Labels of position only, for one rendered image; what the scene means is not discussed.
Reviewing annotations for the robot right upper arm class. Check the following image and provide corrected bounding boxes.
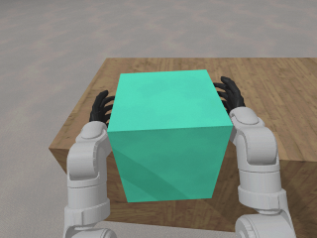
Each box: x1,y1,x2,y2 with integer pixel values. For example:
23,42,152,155
235,213,295,238

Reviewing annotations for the robot left hand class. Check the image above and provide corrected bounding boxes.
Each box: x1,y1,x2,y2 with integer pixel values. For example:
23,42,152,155
89,90,115,128

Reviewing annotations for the robot left upper arm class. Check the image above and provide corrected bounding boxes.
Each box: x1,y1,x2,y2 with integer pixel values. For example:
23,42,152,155
68,228,117,238

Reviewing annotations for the robot right hand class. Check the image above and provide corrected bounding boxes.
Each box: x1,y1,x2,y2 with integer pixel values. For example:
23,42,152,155
213,76,246,116

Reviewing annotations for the carton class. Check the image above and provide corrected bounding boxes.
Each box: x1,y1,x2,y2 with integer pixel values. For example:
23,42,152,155
107,69,234,202

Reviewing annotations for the right robot forearm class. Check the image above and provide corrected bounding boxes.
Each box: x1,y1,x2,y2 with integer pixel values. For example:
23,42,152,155
229,106,296,238

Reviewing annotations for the pedestal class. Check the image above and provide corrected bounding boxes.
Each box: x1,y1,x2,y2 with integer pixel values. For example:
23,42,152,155
49,58,317,238

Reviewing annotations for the left robot forearm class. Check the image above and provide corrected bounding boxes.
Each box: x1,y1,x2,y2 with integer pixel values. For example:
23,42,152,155
62,121,112,238

